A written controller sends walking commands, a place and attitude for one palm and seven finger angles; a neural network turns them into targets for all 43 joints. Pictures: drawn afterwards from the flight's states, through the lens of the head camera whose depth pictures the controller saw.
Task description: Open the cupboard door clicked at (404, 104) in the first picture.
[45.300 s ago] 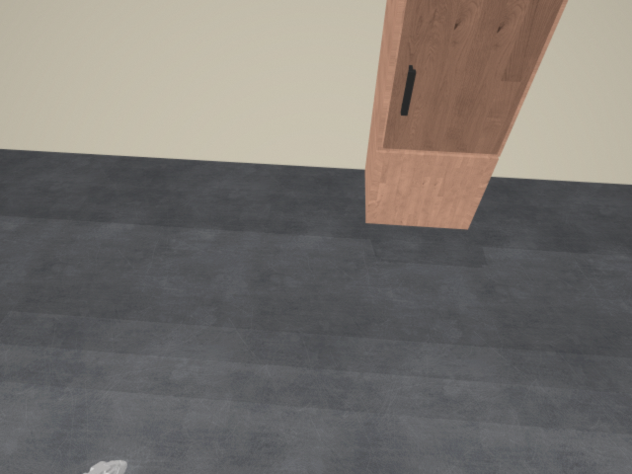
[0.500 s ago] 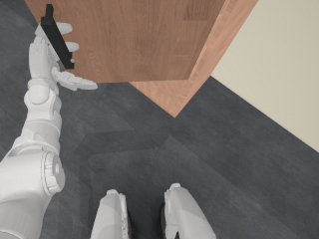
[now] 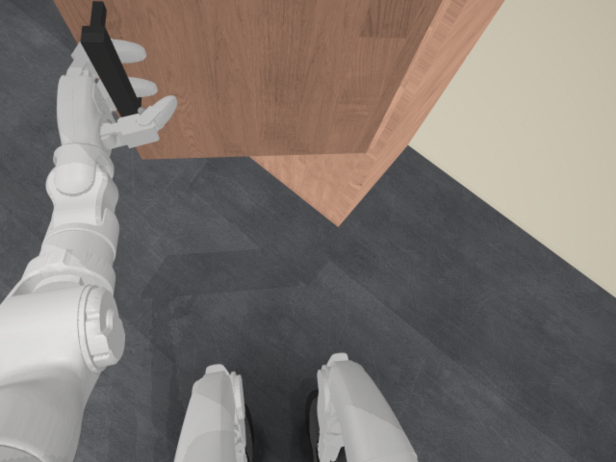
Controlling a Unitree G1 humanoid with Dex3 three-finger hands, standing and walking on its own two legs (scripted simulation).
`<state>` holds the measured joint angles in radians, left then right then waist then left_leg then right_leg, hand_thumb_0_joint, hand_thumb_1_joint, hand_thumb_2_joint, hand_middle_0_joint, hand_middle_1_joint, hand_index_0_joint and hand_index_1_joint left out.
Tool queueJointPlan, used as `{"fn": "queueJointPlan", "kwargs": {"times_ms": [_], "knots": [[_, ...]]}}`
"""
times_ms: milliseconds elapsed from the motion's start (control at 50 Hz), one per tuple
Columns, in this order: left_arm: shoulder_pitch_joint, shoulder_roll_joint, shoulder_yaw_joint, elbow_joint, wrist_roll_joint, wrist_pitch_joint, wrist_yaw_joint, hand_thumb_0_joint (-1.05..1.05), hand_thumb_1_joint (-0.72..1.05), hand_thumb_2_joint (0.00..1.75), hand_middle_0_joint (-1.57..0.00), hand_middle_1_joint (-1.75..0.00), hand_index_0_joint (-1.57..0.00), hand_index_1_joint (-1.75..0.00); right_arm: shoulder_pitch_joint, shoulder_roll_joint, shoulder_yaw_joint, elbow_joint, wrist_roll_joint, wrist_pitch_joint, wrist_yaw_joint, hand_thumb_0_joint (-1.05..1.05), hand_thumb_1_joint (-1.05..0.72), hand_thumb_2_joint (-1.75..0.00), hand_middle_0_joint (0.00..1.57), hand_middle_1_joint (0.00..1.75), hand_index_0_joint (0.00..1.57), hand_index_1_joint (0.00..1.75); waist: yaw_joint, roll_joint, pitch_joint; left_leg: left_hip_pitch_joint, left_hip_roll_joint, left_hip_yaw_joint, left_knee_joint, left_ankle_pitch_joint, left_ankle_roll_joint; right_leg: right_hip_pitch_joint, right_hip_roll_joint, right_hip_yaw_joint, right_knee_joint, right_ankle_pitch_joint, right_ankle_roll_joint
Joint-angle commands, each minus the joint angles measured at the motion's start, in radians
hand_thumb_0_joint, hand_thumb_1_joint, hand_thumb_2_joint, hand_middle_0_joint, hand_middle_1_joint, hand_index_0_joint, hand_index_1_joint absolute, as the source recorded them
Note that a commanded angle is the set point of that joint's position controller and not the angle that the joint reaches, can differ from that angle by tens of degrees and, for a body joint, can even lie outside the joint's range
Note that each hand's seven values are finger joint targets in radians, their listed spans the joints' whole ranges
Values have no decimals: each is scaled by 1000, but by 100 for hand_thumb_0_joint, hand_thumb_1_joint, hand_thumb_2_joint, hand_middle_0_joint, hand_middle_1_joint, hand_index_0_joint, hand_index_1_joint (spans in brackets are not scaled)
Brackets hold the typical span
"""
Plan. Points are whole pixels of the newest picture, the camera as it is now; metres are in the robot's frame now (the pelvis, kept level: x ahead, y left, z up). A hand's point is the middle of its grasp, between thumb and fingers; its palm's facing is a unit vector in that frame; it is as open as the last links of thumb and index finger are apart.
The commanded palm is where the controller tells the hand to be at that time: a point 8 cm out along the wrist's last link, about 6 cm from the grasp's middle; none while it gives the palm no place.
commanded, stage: close the thumb around the handle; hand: left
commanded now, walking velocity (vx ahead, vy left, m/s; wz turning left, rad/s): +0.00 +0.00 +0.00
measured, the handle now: (119, 72) +0.58 +0.19 +0.04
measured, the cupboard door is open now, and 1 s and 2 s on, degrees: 45 70 85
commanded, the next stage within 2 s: pull the door open along its arc in 0.24 s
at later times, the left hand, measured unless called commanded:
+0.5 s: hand (142, 114) +0.53 +0.16 +0.03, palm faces +0.03 -1.00 -0.02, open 5.6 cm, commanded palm +0.49 +0.19 +0.03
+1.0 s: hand (191, 231) +0.38 +0.10 +0.04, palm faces +0.27 -0.96 +0.02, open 6.1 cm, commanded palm +0.32 +0.17 +0.03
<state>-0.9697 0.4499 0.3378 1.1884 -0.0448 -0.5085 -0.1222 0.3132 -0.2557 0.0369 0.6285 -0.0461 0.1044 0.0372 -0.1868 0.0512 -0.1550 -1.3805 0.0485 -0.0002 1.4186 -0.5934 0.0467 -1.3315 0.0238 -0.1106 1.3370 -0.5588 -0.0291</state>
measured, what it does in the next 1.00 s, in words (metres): stands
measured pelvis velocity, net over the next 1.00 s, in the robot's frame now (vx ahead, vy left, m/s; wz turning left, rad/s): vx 0.02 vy -0.01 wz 0.01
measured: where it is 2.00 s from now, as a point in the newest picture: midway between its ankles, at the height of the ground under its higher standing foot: (282, 458)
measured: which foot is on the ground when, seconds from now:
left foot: down 0.00-1.00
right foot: down 0.00-1.00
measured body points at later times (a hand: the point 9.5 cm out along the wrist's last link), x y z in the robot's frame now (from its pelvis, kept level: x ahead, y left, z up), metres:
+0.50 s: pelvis +0.00 +0.00 +0.00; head +0.18 +0.03 +0.42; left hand +0.52 +0.22 +0.04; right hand +0.01 -0.26 -0.11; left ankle +0.02 +0.09 -0.59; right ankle +0.03 -0.11 -0.59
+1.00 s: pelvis +0.02 -0.01 +0.03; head +0.14 +0.00 +0.46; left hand +0.36 +0.15 +0.04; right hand +0.17 -0.24 -0.09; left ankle +0.02 +0.09 -0.59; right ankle +0.03 -0.11 -0.59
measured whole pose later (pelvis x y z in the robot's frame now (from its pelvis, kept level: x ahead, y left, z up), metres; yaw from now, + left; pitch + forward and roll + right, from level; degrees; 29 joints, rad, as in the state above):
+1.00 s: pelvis +0.02 -0.01 +0.03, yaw +1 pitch +25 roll -1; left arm -0.20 -0.01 0.04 0.51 0.03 -0.56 0.32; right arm 0.19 -0.20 -0.01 0.53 -0.06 0.08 0.07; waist -0.05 0.01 -0.19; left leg -1.14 0.03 0.06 1.29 -0.59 0.04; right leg -1.14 0.02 -0.05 1.27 -0.57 -0.03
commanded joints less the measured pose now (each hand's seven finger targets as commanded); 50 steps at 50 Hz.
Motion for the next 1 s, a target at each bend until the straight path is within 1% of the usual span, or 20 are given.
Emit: {"fn": "queueJointPlan", "kwargs": {"times_ms": [0, 80, 180, 260, 320, 340, 380, 500, 540, 660, 720, 740, 760, 780, 820, 860, 880, 900, 920, 980], "knots": [[-435, 164, 4, -218, -8, -65, -15, 0, 84, 88, -40, -134, -40, -134, 210, -190, -63, -28, -3, -3, -8, 0, -90, -90, 20, 30, 20, 30, -46, 154, -600, 527, -19, -102, -138, 497, -21, 224, 28, 66, -143, 365, -2], [-413, 187, 24, -242, -10, -65, -17, 0, 90, 90, -40, -135, -40, -135, 210, -189, -62, -35, -3, -4, -7, 0, -90, -90, 20, 30, 20, 30, -32, 149, -613, 516, -20, -97, -140, 493, -20, 251, 30, 70, -141, 373, -3], [-413, 158, 2, -232, -10, -66, -13, 0, 90, 90, -40, -135, -40, -135, 206, -190, -63, -33, 0, -8, -6, 0, -90, -90, 20, 30, 20, 30, -43, 155, -572, 530, -16, -108, -155, 464, -24, 206, 30, 62, -149, 330, -3], [-406, 173, 16, -234, -5, -71, -3, 0, 90, 90, -40, -135, -40, -135, 210, -193, -65, -28, -2, -9, -7, 0, -90, -90, 20, 30, 20, 30, -39, 133, -586, 529, -16, -108, -155, 465, -25, 219, 30, 63, -151, 333, -1], [-409, 150, -2, -252, -6, -80, -5, 0, 90, 90, -40, -135, -40, -135, 209, -190, -67, -29, -3, -10, -4, 0, -90, -90, 20, 30, 20, 30, -35, 167, -601, 564, -15, -111, -159, 493, -31, 208, 29, 59, -147, 343, -3], [-426, 223, 51, -233, -1, -80, 1, 0, 90, 90, -40, -135, -40, -135, 214, -199, -65, -20, -4, -8, -8, 0, -90, -90, 20, 30, 20, 30, -36, 149, -588, 547, -12, -113, -154, 488, -30, 210, 30, 60, -147, 339, -2], [-385, 208, 45, -246, -1, -84, -5, 0, 90, 90, -40, -135, -40, -135, 214, -193, -65, -32, -3, -9, -8, 0, -90, -90, 20, 30, 20, 30, -21, 142, -608, 545, -17, -106, -157, 502, -26, 241, 31, 66, -144, 360, -3], [-209, 146, 32, -316, -35, -89, -21, 0, 90, 90, -40, -135, -40, -135, 186, -181, -70, -61, 10, -3, 3, 0, -90, -90, 20, 30, 20, 30, 26, 144, -630, 587, -17, -95, -183, 555, -36, 291, 29, 61, -149, 405, -4], [-129, 113, 15, -354, -47, -88, -23, 0, 90, 90, -40, -135, -40, -135, 174, -174, -75, -72, 17, -1, 5, 0, -90, -90, 20, 30, 20, 30, 35, 96, -621, 566, -21, -79, -193, 549, -31, 344, 30, 68, -164, 435, 0], [208, -12, -44, -531, -89, -78, -18, 0, 90, 90, -40, -135, -40, -135, 124, -155, -91, -118, 38, -10, 14, 0, -90, -90, 20, 30, 20, 30, 88, 17, -586, 535, -30, -46, -239, 538, -29, 459, 25, 72, -189, 494, 3], [398, -65, -83, -656, -107, -79, -9, 0, 90, 90, -40, -135, -40, -135, 91, -147, -98, -141, 47, -21, 20, 0, -90, -90, 20, 30, 20, 30, 122, 16, -556, 557, -30, -34, -258, 564, -35, 481, 20, 73, -196, 514, 3], [454, -93, 14, -702, -167, -79, 96, 0, 90, 90, -40, -135, -40, -135, 68, -129, -96, -156, 42, -27, 14, 0, -90, -90, 20, 30, 20, 30, 171, -11, -514, 521, -32, -18, -276, 548, -40, 504, 19, 65, -201, 506, 5], [518, -151, -24, -711, -156, -75, 168, 0, 90, 90, -40, -135, -40, -135, 47, -119, -91, -162, 36, -34, 17, 0, -90, -90, 20, 30, 20, 30, 169, -27, -481, 496, -36, -14, -284, 510, -43, 508, 17, 64, -205, 484, 8], [543, -157, -30, -735, -135, -80, 223, 0, 90, 90, -40, -135, -40, -135, 43, -115, -90, -164, 30, -40, 17, 0, -90, -90, 20, 30, 20, 30, 171, -37, -453, 483, -35, -17, -286, 502, -45, 510, 15, 62, -200, 482, 4], [629, -181, -21, -794, -93, -95, 345, 0, 90, 90, -40, -135, -40, -135, 23, -99, -91, -173, 13, -43, 24, 0, -90, -90, 20, 30, 20, 30, 199, -35, -459, 469, -41, -6, -285, 498, -51, 533, 10, 70, -187, 497, 2], [659, -232, -98, -847, -17, -115, 423, 0, 90, 90, -40, -135, -40, -135, 9, -88, -94, -172, -4, -44, 32, 0, -90, -90, 20, 30, 20, 30, 188, -43, -448, 478, -41, -9, -273, 501, -51, 524, 4, 74, -174, 506, 0], [662, -227, -96, -880, 10, -126, 464, 0, 90, 90, -40, -135, -40, -135, 2, -85, -94, -181, -12, -45, 30, 0, -90, -90, 20, 30, 20, 30, 198, -37, -450, 479, -43, -15, -271, 510, -52, 522, 4, 74, -167, 509, -5], [691, -267, -132, -870, 39, -131, 496, 0, 90, 90, -40, -135, -40, -135, -13, -76, -95, -178, -18, -44, 31, 0, -90, -90, 20, 30, 20, 30, 197, -44, -443, 483, -44, -13, -270, 500, -52, 515, 1, 75, -166, 504, -4], [695, -297, -162, -863, 61, -133, 522, 0, 90, 90, -40, -135, -40, -135, -25, -72, -94, -175, -22, -45, 30, 0, -90, -90, 20, 30, 20, 30, 188, -47, -418, 477, -45, -13, -267, 482, -53, 500, -2, 76, -171, 492, -3], [694, -352, -210, -899, 91, -145, 597, 0, 90, 90, -40, -135, -40, -135, -63, -58, -95, -177, -33, -57, 20, 0, -90, -90, 20, 30, 20, 30, 190, -69, -443, 470, -56, -11, -260, 436, -47, 528, -6, 89, -184, 478, -2]]}}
